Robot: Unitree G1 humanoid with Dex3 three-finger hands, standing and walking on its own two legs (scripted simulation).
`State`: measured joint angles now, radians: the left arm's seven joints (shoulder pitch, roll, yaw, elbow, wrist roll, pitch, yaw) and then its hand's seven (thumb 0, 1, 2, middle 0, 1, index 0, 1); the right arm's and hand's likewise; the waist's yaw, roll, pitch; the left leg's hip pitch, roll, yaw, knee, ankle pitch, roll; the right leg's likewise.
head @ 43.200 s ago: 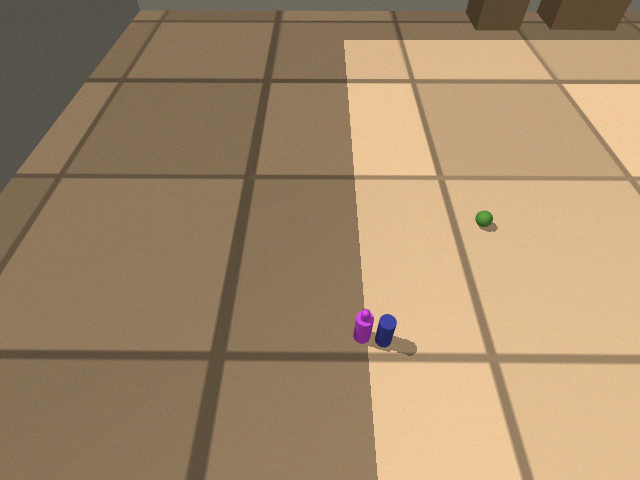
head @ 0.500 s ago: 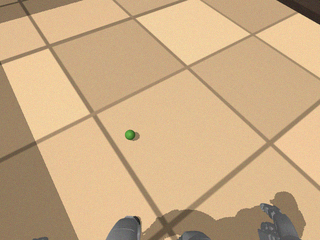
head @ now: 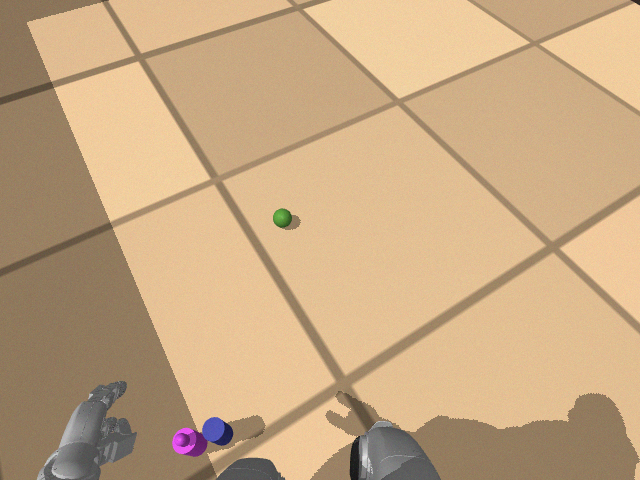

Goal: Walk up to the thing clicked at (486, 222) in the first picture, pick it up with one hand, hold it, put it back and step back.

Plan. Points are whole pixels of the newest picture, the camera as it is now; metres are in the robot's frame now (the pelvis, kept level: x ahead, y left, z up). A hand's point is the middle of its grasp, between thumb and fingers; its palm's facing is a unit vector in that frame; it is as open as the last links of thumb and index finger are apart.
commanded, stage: step back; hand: left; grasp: from above
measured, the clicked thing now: (282, 218) +0.94 +0.16 -0.72
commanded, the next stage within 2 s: stand in 1.28 s
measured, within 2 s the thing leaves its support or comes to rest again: neither
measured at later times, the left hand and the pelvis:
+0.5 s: hand out of the picture -0.08 +0.25 -0.12, palm faces -0.02 -0.90 -0.44, open 7.4 cm; pelvis -0.13 -0.03 +0.01, yaw -3 degrees
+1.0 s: hand out of the picture -0.05 +0.23 -0.12, palm faces +0.00 -0.91 -0.41, open 7.4 cm; pelvis -0.12 -0.04 +0.01, yaw -1 degrees
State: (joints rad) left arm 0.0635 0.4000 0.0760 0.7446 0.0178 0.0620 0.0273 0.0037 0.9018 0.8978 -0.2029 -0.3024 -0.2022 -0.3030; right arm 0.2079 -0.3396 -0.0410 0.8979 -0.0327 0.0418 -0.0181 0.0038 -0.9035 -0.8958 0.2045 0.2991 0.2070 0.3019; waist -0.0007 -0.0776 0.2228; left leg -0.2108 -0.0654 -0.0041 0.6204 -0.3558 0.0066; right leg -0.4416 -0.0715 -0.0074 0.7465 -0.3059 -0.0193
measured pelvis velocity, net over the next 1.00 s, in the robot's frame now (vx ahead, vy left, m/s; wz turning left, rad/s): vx -0.12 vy -0.04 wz -0.01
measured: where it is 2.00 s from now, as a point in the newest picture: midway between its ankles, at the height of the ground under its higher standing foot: outside the picture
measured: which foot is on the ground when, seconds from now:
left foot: down 0.00-0.30, up 0.32-0.56, down 0.58-0.90, up 0.92-1.00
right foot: up 0.00-0.26, down 0.28-0.62, up 0.64-0.86, down 0.88-1.00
